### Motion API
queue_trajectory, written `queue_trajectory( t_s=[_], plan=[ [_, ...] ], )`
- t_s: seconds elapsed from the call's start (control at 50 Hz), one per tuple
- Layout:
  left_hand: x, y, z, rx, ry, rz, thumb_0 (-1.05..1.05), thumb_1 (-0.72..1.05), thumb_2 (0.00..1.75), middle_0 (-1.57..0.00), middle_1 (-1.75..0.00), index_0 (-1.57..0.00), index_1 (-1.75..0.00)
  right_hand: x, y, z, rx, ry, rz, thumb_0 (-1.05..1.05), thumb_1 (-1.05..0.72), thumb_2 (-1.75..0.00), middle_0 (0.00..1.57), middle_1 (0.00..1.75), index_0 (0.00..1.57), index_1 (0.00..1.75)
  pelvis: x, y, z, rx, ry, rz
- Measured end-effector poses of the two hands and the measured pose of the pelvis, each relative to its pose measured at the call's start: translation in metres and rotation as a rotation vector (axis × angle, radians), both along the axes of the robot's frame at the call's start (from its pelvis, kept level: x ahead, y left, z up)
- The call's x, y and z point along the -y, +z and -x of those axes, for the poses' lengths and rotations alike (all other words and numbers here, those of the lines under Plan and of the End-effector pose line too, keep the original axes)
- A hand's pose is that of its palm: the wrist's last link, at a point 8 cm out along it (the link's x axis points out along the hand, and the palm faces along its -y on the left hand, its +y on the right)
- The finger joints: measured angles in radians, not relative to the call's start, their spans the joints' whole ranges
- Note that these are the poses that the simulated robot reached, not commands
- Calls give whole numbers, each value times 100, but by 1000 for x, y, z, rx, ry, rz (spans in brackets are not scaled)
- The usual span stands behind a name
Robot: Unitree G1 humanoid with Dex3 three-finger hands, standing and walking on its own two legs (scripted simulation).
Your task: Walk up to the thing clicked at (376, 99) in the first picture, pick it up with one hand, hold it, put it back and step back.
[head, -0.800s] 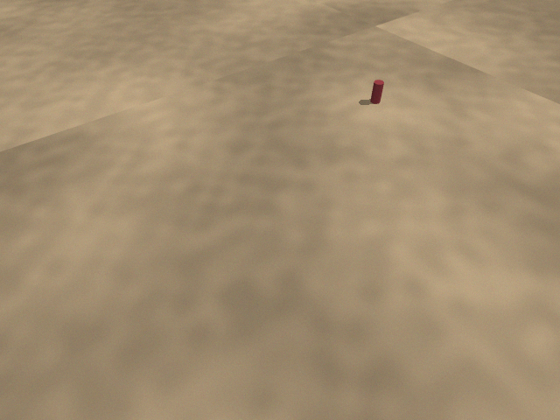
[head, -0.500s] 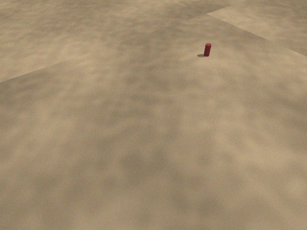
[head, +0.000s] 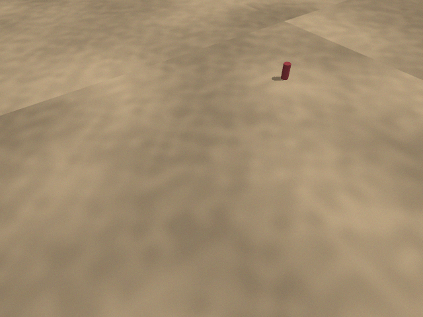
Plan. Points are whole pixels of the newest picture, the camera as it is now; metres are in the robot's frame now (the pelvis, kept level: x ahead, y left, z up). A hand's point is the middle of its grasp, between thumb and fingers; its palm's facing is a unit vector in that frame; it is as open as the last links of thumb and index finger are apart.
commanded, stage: stand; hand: left
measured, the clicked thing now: (285, 71) +2.12 -0.60 -0.71
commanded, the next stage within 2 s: walk up in 0.32 s
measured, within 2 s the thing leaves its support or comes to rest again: neither
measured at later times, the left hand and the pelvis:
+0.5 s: hand out of the picture +0.12 +0.26 -0.15, palm faces -0.14 -0.93 -0.33, open 7.4 cm; pelvis +0.02 -0.01 -0.01, yaw -6 degrees
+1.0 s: hand (179, 243) +0.32 +0.12 -0.14, palm faces -0.24 -0.91 -0.34, open 7.4 cm; pelvis +0.24 -0.14 -0.01, yaw -15 degrees
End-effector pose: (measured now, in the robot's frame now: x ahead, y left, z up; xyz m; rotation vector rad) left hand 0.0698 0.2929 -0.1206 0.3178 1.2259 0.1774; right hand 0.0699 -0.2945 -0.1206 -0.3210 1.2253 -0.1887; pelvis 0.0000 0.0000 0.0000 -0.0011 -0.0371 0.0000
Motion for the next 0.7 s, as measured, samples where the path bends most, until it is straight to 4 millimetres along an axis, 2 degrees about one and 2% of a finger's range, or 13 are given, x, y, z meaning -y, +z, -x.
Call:
queue_trajectory(
  t_s=[0.32,0.4,0.48,0.58,0.64,0.7],
  plan=[
    [-3,-2,4,-14,4,0,1,90,89,-21,-30,-21,-30,-2,1,2,-11,-3,3,0,-90,-90,20,30,20,30,-2,0,-1,-2,1,2],
    [-8,-1,-3,-17,-26,22,1,90,89,-21,-30,-21,-30,8,6,1,69,-31,-1,0,-90,-90,20,30,21,30,-1,-3,-6,-27,-49,-10],
    [-9,7,-36,-10,-98,5,1,90,89,-21,-30,-21,-30,36,13,12,117,-90,36,0,-90,-90,20,30,21,30,11,-5,-17,-30,-92,-24],
    [7,24,-96,51,-164,-21,1,90,89,-21,-30,-20,-30,85,13,21,87,-153,77,0,-90,-90,20,30,21,30,37,-8,-47,-15,-144,-30],
    [26,30,-139,85,-203,-55,1,90,89,-20,-30,-20,-30,118,3,15,74,-188,85,0,-90,-90,20,30,21,30,61,-16,-71,-9,-169,-39],
    [51,27,-178,146,-221,-95,1,90,89,-20,-30,-20,-30,153,-16,-2,53,-205,93,0,-90,-90,20,30,21,30,89,-33,-96,-4,-184,-20]
  ],
)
